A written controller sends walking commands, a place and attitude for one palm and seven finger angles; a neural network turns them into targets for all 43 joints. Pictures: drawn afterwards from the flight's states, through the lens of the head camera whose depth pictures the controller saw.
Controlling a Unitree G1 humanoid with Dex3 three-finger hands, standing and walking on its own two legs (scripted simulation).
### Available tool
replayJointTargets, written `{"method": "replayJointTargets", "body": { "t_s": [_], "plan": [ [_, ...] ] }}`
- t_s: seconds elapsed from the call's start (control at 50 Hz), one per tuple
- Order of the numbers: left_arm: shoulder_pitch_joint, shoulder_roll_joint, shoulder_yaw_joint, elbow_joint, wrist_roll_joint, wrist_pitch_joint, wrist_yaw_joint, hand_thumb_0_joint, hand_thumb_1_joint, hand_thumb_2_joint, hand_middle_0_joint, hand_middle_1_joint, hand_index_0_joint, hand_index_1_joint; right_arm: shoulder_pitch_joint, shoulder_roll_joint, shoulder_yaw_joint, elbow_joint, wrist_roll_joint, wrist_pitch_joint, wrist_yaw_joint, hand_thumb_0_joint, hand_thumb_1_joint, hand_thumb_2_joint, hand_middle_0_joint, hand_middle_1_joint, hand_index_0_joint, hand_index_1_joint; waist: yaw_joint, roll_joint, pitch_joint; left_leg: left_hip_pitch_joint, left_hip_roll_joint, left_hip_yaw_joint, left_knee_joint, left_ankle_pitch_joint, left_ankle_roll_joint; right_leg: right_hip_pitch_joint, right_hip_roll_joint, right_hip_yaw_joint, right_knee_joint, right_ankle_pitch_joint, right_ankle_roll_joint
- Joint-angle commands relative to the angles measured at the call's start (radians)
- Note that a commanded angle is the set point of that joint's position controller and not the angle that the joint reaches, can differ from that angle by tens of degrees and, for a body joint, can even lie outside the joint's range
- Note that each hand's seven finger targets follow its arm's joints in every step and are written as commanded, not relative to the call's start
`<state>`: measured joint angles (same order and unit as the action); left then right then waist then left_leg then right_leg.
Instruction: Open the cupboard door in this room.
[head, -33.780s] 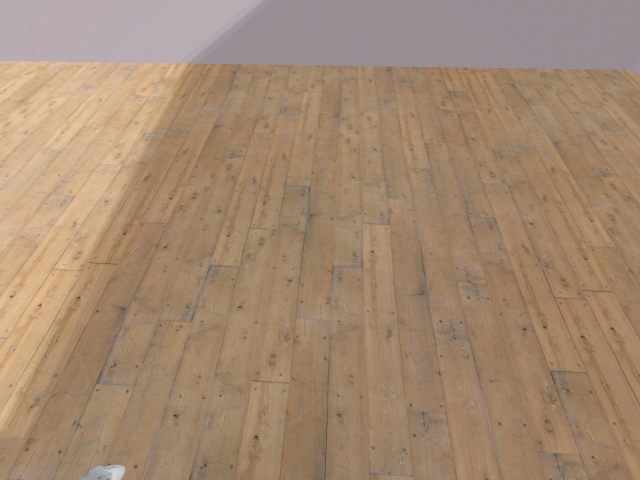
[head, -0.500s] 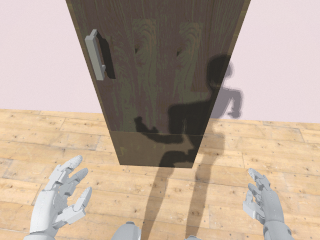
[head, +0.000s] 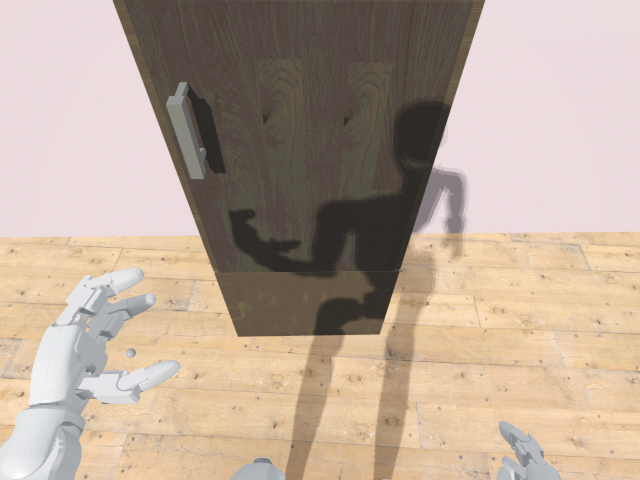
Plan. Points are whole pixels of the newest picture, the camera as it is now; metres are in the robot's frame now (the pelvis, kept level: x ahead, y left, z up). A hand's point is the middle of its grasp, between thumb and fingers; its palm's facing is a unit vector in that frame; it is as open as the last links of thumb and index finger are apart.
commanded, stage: raise the hand with hooked fingers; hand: left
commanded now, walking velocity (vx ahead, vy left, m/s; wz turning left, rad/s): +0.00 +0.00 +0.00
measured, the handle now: (190, 132) +0.56 +0.22 +0.11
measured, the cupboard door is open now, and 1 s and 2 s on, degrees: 0 0 0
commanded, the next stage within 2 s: move the hooked fingers beside the handle in 1.16 s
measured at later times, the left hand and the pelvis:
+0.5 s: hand (71, 296) +0.28 +0.28 +0.12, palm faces +0.09 -0.99 -0.05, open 13.9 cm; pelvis +0.01 +0.01 +0.02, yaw +1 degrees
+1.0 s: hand (79, 276) +0.30 +0.27 +0.13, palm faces +0.09 -1.00 -0.03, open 14.0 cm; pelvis +0.00 +0.00 +0.03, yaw +0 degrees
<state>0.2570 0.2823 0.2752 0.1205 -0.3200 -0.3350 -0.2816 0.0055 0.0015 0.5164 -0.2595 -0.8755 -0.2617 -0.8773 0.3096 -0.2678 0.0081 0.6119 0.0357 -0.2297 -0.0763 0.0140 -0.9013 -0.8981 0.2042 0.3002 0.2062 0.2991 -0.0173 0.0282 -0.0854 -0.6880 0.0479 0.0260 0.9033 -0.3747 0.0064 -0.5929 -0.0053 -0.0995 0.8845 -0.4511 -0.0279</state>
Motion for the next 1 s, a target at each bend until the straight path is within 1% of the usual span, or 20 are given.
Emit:
{"method": "replayJointTargets", "body": {
  "t_s": [0.0,0.04,0.12,0.18,0.24,0.3,0.36,0.42,0.46,0.5,0.58,0.64,0.66,0.7,0.8,0.82,0.88,0.9,0.94,0.98],
  "plan": [
    [-0.129,0.193,0.102,-0.190,-0.020,-0.056,-0.008,0.000,-0.220,0.420,-0.280,-1.020,-0.280,-1.020,-0.090,-0.132,-0.042,-0.161,0.003,-0.070,-0.015,0.000,-0.900,-0.900,0.200,0.300,0.200,0.300,0.022,0.008,-0.165,0.215,-0.038,-0.052,-0.164,0.132,0.025,0.057,0.026,0.050,-0.183,0.147,0.016],
    [-0.166,0.194,0.100,-0.206,-0.017,-0.045,-0.007,0.000,-0.267,0.400,-0.283,-1.050,-0.283,-1.050,-0.095,-0.132,-0.041,-0.162,0.006,-0.069,-0.015,0.000,-0.900,-0.900,0.200,0.300,0.200,0.300,0.020,0.050,-0.169,0.249,-0.039,-0.051,-0.183,0.137,0.022,0.061,0.025,0.043,-0.189,0.162,0.014],
    [-0.224,0.224,0.128,-0.176,-0.021,-0.010,-0.012,0.000,-0.360,0.360,-0.290,-1.110,-0.290,-1.110,-0.099,-0.134,-0.033,-0.167,0.007,-0.057,-0.018,0.000,-0.900,-0.900,0.200,0.300,0.200,0.300,0.025,0.044,-0.156,0.276,-0.040,-0.055,-0.211,0.156,0.020,0.094,0.029,0.036,-0.206,0.194,0.010],
    [-0.260,0.226,0.124,-0.194,-0.020,0.007,-0.028,0.000,-0.430,0.330,-0.295,-1.155,-0.295,-1.155,-0.101,-0.130,-0.029,-0.168,0.010,-0.055,-0.017,0.000,-0.900,-0.900,0.200,0.300,0.200,0.300,0.026,0.100,-0.185,0.335,-0.038,-0.057,-0.225,0.209,0.015,0.117,0.032,0.029,-0.212,0.248,0.006],
    [-0.289,0.243,0.139,-0.161,-0.023,0.040,-0.047,0.000,-0.500,0.300,-0.300,-1.200,-0.300,-1.200,-0.098,-0.132,-0.024,-0.168,0.010,-0.047,-0.016,0.000,-0.900,-0.900,0.200,0.300,0.200,0.300,0.029,0.079,-0.181,0.355,-0.036,-0.061,-0.237,0.245,0.014,0.136,0.037,0.024,-0.222,0.291,0.005],
    [-0.338,0.262,0.158,-0.082,-0.038,0.078,-0.077,0.000,-0.500,0.300,-0.300,-1.200,-0.300,-1.200,-0.100,-0.139,-0.019,-0.164,0.013,-0.035,-0.023,0.000,-0.900,-0.900,0.200,0.300,0.200,0.300,0.025,0.012,-0.129,0.336,-0.039,-0.062,-0.248,0.226,0.017,0.144,0.043,0.026,-0.246,0.289,0.006],
    [-0.409,0.285,0.164,-0.102,-0.031,0.095,-0.098,0.000,-0.500,0.300,-0.300,-1.200,-0.300,-1.200,-0.110,-0.134,-0.015,-0.167,0.017,-0.032,-0.025,0.000,-0.900,-0.900,0.200,0.300,0.200,0.300,0.031,0.093,-0.168,0.384,-0.039,-0.061,-0.263,0.250,0.012,0.160,0.037,0.027,-0.256,0.300,0.002],
    [-0.470,0.323,0.188,-0.096,-0.033,0.102,-0.108,0.000,-0.500,0.300,-0.300,-1.200,-0.300,-1.200,-0.109,-0.135,-0.010,-0.167,0.016,-0.033,-0.028,0.000,-0.900,-0.900,0.200,0.300,0.200,0.300,0.030,0.065,-0.186,0.408,-0.040,-0.070,-0.277,0.259,0.014,0.186,0.039,0.028,-0.271,0.304,0.000],
    [-0.489,0.329,0.193,-0.068,-0.033,0.108,-0.115,0.000,-0.500,0.300,-0.300,-1.200,-0.300,-1.200,-0.112,-0.134,-0.007,-0.163,0.018,-0.031,-0.032,0.000,-0.900,-0.900,0.200,0.300,0.200,0.300,0.029,0.085,-0.162,0.416,-0.039,-0.068,-0.289,0.247,0.014,0.177,0.039,0.029,-0.285,0.293,0.000],
    [-0.515,0.349,0.209,-0.025,-0.041,0.119,-0.125,0.000,-0.500,0.300,-0.300,-1.200,-0.300,-1.200,-0.109,-0.140,-0.006,-0.158,0.018,-0.028,-0.035,0.000,-0.900,-0.900,0.200,0.300,0.200,0.300,0.032,0.038,-0.152,0.408,-0.042,-0.069,-0.296,0.245,0.016,0.198,0.041,0.032,-0.299,0.296,-0.001],
    [-0.577,0.385,0.228,0.024,-0.038,0.138,-0.147,0.000,-0.500,0.300,-0.300,-1.200,-0.300,-1.200,-0.112,-0.142,-0.004,-0.157,0.022,-0.026,-0.040,0.000,-0.900,-0.900,0.200,0.300,0.200,0.300,0.031,0.060,-0.152,0.419,-0.045,-0.064,-0.313,0.219,0.019,0.201,0.034,0.041,-0.323,0.276,0.002],
    [-0.620,0.413,0.245,0.060,-0.047,0.149,-0.167,0.000,-0.500,0.300,-0.300,-1.200,-0.300,-1.200,-0.108,-0.146,-0.005,-0.154,0.024,-0.025,-0.042,0.000,-0.900,-0.900,0.200,0.300,0.200,0.300,0.032,0.034,-0.158,0.423,-0.046,-0.057,-0.317,0.223,0.024,0.223,0.032,0.051,-0.338,0.294,0.004],
    [-0.600,0.394,0.231,0.083,-0.047,0.154,-0.172,0.000,-0.500,0.300,-0.300,-1.200,-0.300,-1.200,-0.108,-0.145,-0.005,-0.158,0.024,-0.026,-0.040,0.000,-0.900,-0.900,0.200,0.300,0.200,0.300,0.036,0.039,-0.151,0.416,-0.049,-0.055,-0.317,0.222,0.024,0.225,0.030,0.053,-0.339,0.294,0.004],
    [-0.576,0.373,0.216,0.088,-0.052,0.155,-0.183,0.000,-0.500,0.300,-0.300,-1.200,-0.300,-1.200,-0.106,-0.144,-0.007,-0.164,0.025,-0.028,-0.034,0.000,-0.900,-0.900,0.200,0.300,0.200,0.300,0.042,0.040,-0.149,0.413,-0.050,-0.050,-0.313,0.227,0.024,0.235,0.027,0.059,-0.339,0.304,0.002],
    [-0.574,0.399,0.238,0.066,-0.052,0.147,-0.167,0.000,-0.500,0.300,-0.300,-1.200,-0.300,-1.200,-0.101,-0.149,-0.014,-0.168,0.024,-0.024,-0.025,0.000,-0.900,-0.900,0.200,0.300,0.200,0.300,0.042,0.007,-0.128,0.390,-0.051,-0.041,-0.308,0.218,0.028,0.226,0.025,0.071,-0.343,0.295,0.010],
    [-0.592,0.410,0.246,0.053,-0.048,0.142,-0.159,0.000,-0.500,0.300,-0.300,-1.200,-0.300,-1.200,-0.104,-0.149,-0.015,-0.172,0.024,-0.024,-0.024,0.000,-0.900,-0.900,0.200,0.300,0.200,0.300,0.042,0.039,-0.136,0.389,-0.053,-0.037,-0.310,0.200,0.027,0.220,0.024,0.075,-0.345,0.274,0.011],
    [-0.593,0.412,0.258,0.027,-0.042,0.122,-0.137,0.000,-0.500,0.300,-0.300,-1.200,-0.300,-1.200,-0.107,-0.142,-0.015,-0.171,0.022,-0.026,-0.025,0.000,-0.900,-0.900,0.200,0.300,0.200,0.300,0.043,0.069,-0.155,0.395,-0.053,-0.031,-0.307,0.189,0.027,0.232,0.019,0.089,-0.351,0.253,0.013],
    [-0.598,0.429,0.264,0.016,-0.038,0.116,-0.128,0.000,-0.500,0.300,-0.300,-1.200,-0.300,-1.200,-0.100,-0.145,-0.015,-0.167,0.021,-0.024,-0.026,0.000,-0.900,-0.900,0.200,0.300,0.200,0.300,0.038,0.038,-0.150,0.393,-0.049,-0.034,-0.305,0.192,0.030,0.236,0.021,0.089,-0.349,0.253,0.014],
    [-0.606,0.411,0.251,-0.001,-0.032,0.102,-0.122,0.000,-0.500,0.300,-0.300,-1.200,-0.300,-1.200,-0.107,-0.139,-0.014,-0.164,0.022,-0.028,-0.026,0.000,-0.900,-0.900,0.200,0.300,0.200,0.300,0.038,0.097,-0.153,0.407,-0.051,-0.030,-0.309,0.196,0.029,0.232,0.021,0.088,-0.348,0.265,0.013],
    [-0.596,0.407,0.252,0.004,-0.032,0.097,-0.120,0.000,-0.500,0.300,-0.300,-1.200,-0.300,-1.200,-0.105,-0.139,-0.015,-0.161,0.021,-0.031,-0.029,0.000,-0.900,-0.900,0.200,0.300,0.200,0.300,0.037,0.086,-0.158,0.415,-0.050,-0.033,-0.312,0.201,0.028,0.233,0.024,0.082,-0.345,0.275,0.013]
  ]
}}
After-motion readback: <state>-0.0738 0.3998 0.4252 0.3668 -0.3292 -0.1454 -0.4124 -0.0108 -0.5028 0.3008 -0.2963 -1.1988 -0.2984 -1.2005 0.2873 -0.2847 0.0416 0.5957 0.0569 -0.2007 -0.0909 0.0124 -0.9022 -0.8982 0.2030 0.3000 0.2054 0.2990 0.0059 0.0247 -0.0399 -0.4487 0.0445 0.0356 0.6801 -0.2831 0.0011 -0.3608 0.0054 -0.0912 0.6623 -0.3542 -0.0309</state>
